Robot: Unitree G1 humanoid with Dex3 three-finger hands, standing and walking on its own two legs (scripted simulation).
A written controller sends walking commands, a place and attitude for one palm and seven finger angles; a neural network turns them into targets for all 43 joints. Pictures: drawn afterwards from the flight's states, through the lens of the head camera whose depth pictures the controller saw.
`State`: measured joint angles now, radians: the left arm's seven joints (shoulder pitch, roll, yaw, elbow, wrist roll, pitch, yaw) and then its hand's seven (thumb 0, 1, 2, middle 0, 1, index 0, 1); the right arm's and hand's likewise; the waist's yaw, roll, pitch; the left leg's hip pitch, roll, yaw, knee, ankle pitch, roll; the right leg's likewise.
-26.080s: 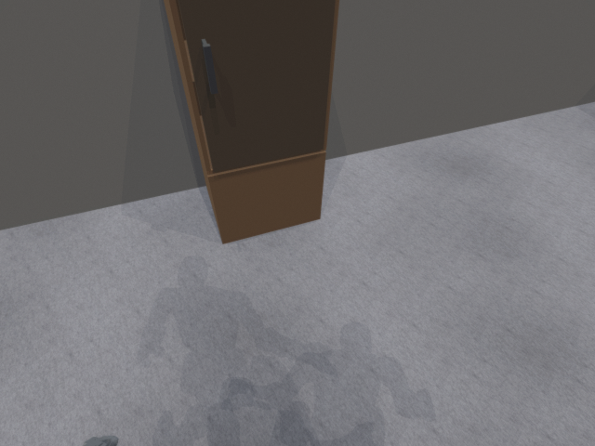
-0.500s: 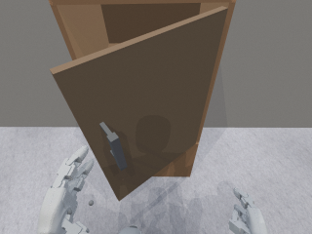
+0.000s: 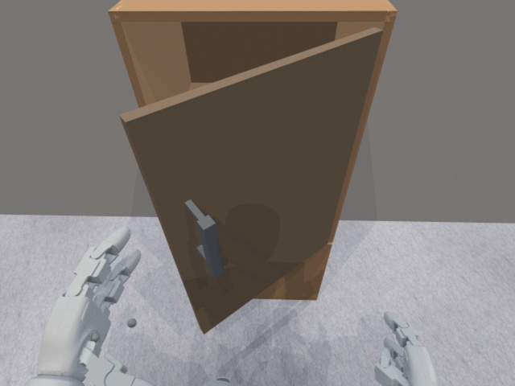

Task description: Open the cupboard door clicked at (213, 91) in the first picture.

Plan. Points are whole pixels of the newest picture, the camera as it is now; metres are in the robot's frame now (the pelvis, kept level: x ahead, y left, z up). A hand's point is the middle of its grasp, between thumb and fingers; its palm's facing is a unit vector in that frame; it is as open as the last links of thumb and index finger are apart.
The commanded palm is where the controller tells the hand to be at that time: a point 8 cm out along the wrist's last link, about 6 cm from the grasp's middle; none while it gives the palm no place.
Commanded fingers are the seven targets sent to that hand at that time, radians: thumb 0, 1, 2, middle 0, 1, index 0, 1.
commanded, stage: draw the hand back to the body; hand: left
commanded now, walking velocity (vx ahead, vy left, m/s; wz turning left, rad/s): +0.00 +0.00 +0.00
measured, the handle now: (204, 240) +0.31 +0.11 +0.09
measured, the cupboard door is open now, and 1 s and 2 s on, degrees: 39 39 39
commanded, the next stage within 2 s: step back with the hand held close in 1.28 s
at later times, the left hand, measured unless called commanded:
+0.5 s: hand (69, 283) +0.20 +0.24 +0.15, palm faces +0.29 -0.89 -0.35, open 13.9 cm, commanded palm +0.15 +0.28 +0.18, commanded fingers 0.00 0.23 0.62 -0.18 -0.30 -0.18 -0.30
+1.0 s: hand (37, 216) +0.24 +0.27 +0.22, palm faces +0.44 -0.81 -0.39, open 8.1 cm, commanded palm +0.19 +0.30 +0.23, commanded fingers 0.00 0.90 0.90 -0.20 -0.30 -0.20 -0.30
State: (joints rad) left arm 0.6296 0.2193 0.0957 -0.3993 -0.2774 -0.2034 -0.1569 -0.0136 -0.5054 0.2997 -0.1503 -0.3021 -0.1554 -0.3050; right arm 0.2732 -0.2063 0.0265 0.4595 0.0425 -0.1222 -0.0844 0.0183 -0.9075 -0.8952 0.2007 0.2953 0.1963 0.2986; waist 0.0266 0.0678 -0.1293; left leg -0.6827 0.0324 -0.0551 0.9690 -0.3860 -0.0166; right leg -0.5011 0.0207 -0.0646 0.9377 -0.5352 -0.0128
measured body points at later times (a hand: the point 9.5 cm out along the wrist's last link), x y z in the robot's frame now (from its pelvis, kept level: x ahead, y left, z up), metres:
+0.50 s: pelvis +0.02 +0.02 +0.04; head +0.00 +0.01 +0.49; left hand +0.18 +0.28 +0.18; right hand +0.20 -0.20 -0.03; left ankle +0.06 +0.13 -0.68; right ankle -0.03 -0.11 -0.68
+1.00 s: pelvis +0.04 +0.01 +0.06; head +0.03 +0.00 +0.51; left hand +0.21 +0.31 +0.24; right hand +0.22 -0.22 -0.02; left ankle +0.06 +0.13 -0.68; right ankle -0.03 -0.11 -0.68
